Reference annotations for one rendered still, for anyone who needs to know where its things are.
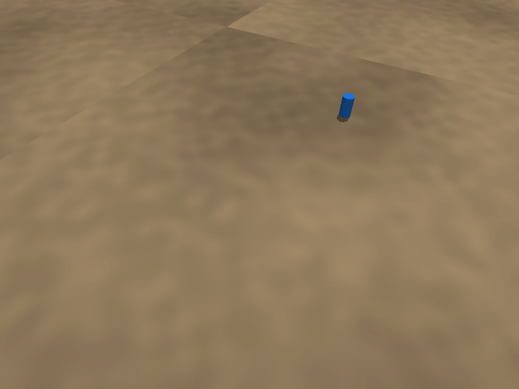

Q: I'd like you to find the can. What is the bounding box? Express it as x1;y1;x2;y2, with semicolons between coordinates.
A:
339;93;355;118

